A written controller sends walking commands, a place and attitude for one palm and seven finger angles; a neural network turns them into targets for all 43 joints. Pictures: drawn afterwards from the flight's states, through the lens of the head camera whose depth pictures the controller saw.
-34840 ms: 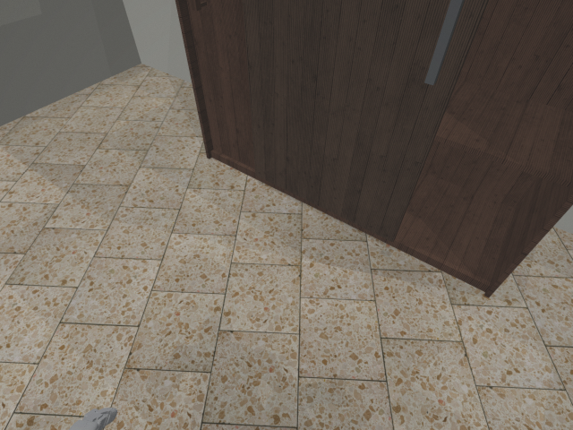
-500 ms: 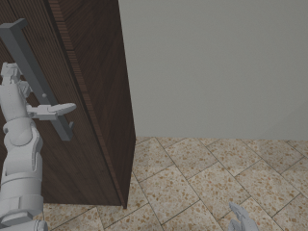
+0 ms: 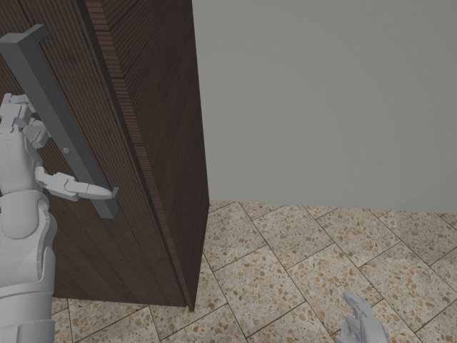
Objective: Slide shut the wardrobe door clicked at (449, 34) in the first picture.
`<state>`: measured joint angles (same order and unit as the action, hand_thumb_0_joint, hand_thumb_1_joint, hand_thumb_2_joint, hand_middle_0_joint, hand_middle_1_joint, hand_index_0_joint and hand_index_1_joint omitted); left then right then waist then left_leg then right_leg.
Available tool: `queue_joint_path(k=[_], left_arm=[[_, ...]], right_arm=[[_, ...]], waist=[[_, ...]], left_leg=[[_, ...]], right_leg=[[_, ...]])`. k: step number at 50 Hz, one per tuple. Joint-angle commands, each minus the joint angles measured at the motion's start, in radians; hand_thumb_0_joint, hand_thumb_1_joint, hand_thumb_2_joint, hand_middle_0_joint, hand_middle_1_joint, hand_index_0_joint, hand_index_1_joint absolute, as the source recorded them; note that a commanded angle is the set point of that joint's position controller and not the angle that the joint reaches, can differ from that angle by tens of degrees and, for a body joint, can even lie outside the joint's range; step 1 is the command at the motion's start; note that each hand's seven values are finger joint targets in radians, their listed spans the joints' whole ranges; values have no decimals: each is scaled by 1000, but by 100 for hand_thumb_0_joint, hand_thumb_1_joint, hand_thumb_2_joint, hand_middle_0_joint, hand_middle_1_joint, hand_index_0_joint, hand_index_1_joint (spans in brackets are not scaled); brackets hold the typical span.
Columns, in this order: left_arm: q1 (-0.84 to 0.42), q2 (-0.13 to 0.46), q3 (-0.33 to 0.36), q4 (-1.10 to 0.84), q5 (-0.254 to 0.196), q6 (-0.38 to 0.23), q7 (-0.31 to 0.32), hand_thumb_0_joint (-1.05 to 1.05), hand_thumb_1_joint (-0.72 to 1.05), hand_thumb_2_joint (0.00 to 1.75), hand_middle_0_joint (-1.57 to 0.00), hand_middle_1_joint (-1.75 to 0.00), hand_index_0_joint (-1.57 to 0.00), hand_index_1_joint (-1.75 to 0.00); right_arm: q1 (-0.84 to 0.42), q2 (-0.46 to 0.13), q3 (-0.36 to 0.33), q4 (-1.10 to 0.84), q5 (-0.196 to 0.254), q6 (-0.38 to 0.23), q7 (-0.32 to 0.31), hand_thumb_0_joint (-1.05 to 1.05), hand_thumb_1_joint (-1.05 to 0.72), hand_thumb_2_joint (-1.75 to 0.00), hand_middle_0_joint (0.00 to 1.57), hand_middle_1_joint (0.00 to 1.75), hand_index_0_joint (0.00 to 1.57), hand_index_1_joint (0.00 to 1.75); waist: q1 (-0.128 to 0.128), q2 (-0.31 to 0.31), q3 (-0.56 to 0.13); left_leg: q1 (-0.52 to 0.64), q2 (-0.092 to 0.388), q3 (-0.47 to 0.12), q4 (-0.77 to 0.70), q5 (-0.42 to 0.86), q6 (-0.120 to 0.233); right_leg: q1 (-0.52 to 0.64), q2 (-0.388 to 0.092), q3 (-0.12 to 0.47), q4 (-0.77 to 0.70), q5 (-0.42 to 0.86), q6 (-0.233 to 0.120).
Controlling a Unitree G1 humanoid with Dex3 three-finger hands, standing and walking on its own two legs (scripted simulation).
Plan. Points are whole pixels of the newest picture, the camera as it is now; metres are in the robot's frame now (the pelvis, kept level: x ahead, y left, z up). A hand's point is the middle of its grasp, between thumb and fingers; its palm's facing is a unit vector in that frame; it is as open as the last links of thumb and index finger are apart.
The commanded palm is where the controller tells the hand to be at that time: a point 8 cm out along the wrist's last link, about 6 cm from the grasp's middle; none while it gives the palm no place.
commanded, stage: slip the hand off the handle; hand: left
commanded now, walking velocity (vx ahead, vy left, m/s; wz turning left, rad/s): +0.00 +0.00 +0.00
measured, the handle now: (81, 141) +0.35 +0.28 +0.19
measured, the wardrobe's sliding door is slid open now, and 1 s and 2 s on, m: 0.01 0.01 0.01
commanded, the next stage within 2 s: draw the hand back to the body in 1.10 s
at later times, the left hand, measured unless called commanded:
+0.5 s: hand (20, 156) +0.29 +0.34 +0.20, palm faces +0.51 -0.84 -0.18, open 14.7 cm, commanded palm +0.23 +0.36 +0.20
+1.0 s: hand out of the picture +0.22 +0.32 +0.20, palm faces +0.50 -0.84 -0.21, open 14.7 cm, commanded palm +0.16 +0.37 +0.20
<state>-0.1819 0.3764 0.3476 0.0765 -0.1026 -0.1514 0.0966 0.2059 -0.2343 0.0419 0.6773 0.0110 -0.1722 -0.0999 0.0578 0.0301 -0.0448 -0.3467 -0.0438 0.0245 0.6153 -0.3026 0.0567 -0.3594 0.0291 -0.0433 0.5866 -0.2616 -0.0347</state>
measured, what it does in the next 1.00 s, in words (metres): stands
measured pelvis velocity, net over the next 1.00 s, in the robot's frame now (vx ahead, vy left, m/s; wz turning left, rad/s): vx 0.01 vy -0.01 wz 0.03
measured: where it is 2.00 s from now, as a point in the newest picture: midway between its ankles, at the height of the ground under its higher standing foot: outside the picture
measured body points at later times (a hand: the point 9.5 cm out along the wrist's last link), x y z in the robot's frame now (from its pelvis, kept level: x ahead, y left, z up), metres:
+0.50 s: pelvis +0.03 +0.00 +0.00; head +0.03 +0.00 +0.45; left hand +0.26 +0.38 +0.21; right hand +0.21 -0.23 -0.09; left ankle +0.01 +0.08 -0.73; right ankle +0.03 -0.10 -0.73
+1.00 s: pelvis +0.01 -0.01 +0.00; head +0.00 -0.01 +0.45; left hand +0.19 +0.37 +0.21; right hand +0.22 -0.22 -0.08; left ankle +0.01 +0.08 -0.73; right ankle +0.03 -0.10 -0.73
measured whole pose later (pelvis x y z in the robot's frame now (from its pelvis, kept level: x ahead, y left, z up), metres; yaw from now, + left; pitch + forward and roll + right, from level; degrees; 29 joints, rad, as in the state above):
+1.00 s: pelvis +0.01 -0.01 +0.00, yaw +1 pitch +1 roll -1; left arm 0.14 0.43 0.57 -0.13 -0.28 -0.11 -0.14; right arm 0.20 -0.23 0.05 0.68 0.02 -0.22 -0.14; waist 0.11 0.03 -0.06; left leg -0.33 -0.04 -0.01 0.64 -0.33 0.05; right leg -0.33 0.03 -0.07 0.59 -0.29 -0.04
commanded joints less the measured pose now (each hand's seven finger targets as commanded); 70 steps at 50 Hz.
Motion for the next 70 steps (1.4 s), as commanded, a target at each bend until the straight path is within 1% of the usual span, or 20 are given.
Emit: queue_joint_path(k=[1, 8, 13, 17, 20, 24, 27, 31, 33, 37, 42, 46, 53, 57, 61, 62, 63, 65, 67, 70], left_arm=[[-208, 266, 172, -192, -41, 10, -1, 0, -55, 20, -25, -115, -25, -115], [-153, 283, 215, -324, -44, 25, -36, 0, -55, 20, -25, -115, -25, -115], [-187, 285, 196, -363, -45, -16, -88, 0, -55, 20, -25, -115, -25, -115], [-192, 296, 201, -302, -66, -21, -134, 0, -55, 20, -25, -115, -25, -115], [-178, 348, 260, -226, -88, -4, -156, 0, -55, 20, -25, -115, -25, -115], [-59, 315, 265, -285, -115, 0, -172, 0, -55, 20, -25, -115, -25, -115], [34, 335, 308, -364, -124, -15, -165, 0, -55, 20, -25, -115, -25, -115], [124, 348, 371, -361, -157, -17, -164, 0, -55, 20, -25, -115, -25, -115], [115, 371, 400, -358, -166, -12, -164, 0, -55, 20, -25, -115, -25, -115], [66, 336, 340, -411, -163, -24, -176, 0, -55, 20, -25, -115, -25, -115], [71, 303, 267, -424, -158, -35, -214, 0, -55, 20, -25, -115, -25, -115], [121, 341, 326, -390, -185, -22, -231, 0, -55, 20, -25, -115, -25, -115], [308, 357, 419, -450, -222, -4, -223, 0, -55, 20, -25, -115, -25, -115], [360, 313, 385, -560, -233, -24, -238, 0, -55, 20, -25, -115, -25, -115], [334, 299, 383, -511, -255, -35, -249, 0, -55, 20, -25, -115, -25, -115], [365, 334, 320, -365, -250, 73, -327, 0, -55, 20, -25, -115, -25, -115], [302, 350, 327, -425, -262, 121, -365, 0, -55, 20, -25, -115, -25, -115], [168, 382, 309, -494, -266, 166, -395, 0, -55, 20, -25, -115, -25, -115], [155, 377, 285, -502, -285, 220, -428, 0, -55, 20, -25, -115, -25, -115], [158, 426, 320, -523, -309, 268, -477, 0, -55, 20, -25, -115, -25, -115]], right_arm=[[-62, -136, -48, -151, 5, -48, -13, 0, -90, -90, 20, 30, 20, 30], [-48, -128, -54, -162, -2, -29, -1, 0, -90, -90, 20, 30, 20, 30], [-44, -126, -58, -150, -1, -31, -6, 0, -90, -90, 20, 30, 20, 30], [-51, -128, -55, -139, 5, -33, -22, 0, -90, -90, 20, 30, 20, 30], [-57, -134, -54, -133, 11, -32, -37, 0, -90, -90, 20, 30, 20, 30], [-74, -126, -54, -159, 9, -47, -28, 0, -90, -90, 20, 30, 20, 30], [-71, -126, -60, -167, 3, -55, -14, 0, -90, -90, 20, 30, 20, 30], [-81, -125, -60, -164, 9, -53, -10, 0, -90, -90, 20, 30, 20, 30], [-89, -124, -59, -157, 12, -53, -17, 0, -90, -90, 20, 30, 20, 30], [-97, -116, -50, -154, 8, -75, -30, 0, -90, -90, 20, 30, 20, 30], [-97, -122, -42, -151, 7, -102, -49, 0, -90, -90, 20, 30, 20, 30], [-108, -123, -41, -148, 10, -113, -55, 0, -90, -90, 20, 30, 20, 30], [-111, -111, -40, -167, 7, -117, -30, 0, -90, -90, 20, 30, 20, 30], [-102, -110, -41, -173, 3, -130, -17, 0, -90, -90, 20, 30, 20, 30], [-87, -118, -45, -155, 8, -141, -32, 0, -90, -90, 20, 30, 20, 30], [-83, -141, -37, -150, 37, -142, -49, 0, -90, -90, 20, 30, 20, 30], [-102, -141, -34, -170, 52, -139, -60, 0, -90, -90, 20, 30, 20, 30], [-126, -138, -27, -175, 52, -152, -80, 0, -90, -90, 20, 30, 20, 30], [-131, -142, -17, -180, 56, -174, -86, 0, -90, -90, 20, 30, 20, 30], [-143, -139, -9, -193, 60, -197, -76, 0, -90, -90, 20, 30, 20, 30]], waist=[[17, -20, -214], [32, 36, -261], [11, 77, -252], [6, 87, -209], [12, 55, -174], [49, 76, -223], [68, 51, -255], [65, -7, -173], [61, 13, -131], [40, 128, -141], [22, 73, -120], [42, 10, -115], [85, 48, -131], [73, 79, -145], [55, 26, -76], [34, 43, -83], [36, 75, -70], [28, 110, -90], [27, 85, -107], [43, 83, -154]], left_leg=[[101, 57, -62, -109, 266, -64], [167, 61, -56, -75, 474, -94], [200, 63, -61, -65, 490, -99], [177, 56, -72, -79, 411, -98], [130, 50, -73, -94, 324, -90], [143, 46, -73, -93, 350, -88], [149, 50, -71, -82, 412, -89], [83, 46, -57, -93, 317, -78], [62, 44, -52, -96, 252, -69], [95, 36, -60, -96, 183, -64], [84, 37, -77, -98, 95, -49], [41, 35, -76, -93, 66, -41], [33, 30, -66, -68, 178, -52], [75, 30, -64, -55, 253, -65], [43, 30, -80, -59, 165, -64], [43, 45, -85, -91, 103, -60], [51, 40, -86, -93, 84, -48], [76, 40, -95, -94, 84, -39], [102, 45, -111, -99, 104, -32], [128, 49, -123, -100, 163, -31]], right_leg=[[104, -29, 19, -65, 188, 0], [114, -24, 11, -34, 304, -2], [81, -18, 16, -35, 286, -3], [61, -20, 14, -47, 234, -5], [67, -22, 11, -64, 187, -6], [109, -24, 8, -54, 207, -8], [132, -22, 7, -42, 256, -6], [114, -23, 8, -63, 213, 0], [96, -25, 17, -82, 155, 1], [55, -27, 27, -87, 79, -4], [33, -28, 31, -95, 11, 1], [67, -38, 43, -113, -25, 7], [112, -37, 31, -85, 93, 2], [87, -26, 14, -59, 177, 0], [30, -20, 14, -80, 75, 3], [67, -23, 30, -104, 41, 2], [73, -26, 38, -125, 18, 5], [92, -34, 44, -134, 9, 4], [120, -32, 41, -140, 24, 5], [186, -33, 45, -140, 82, 0]])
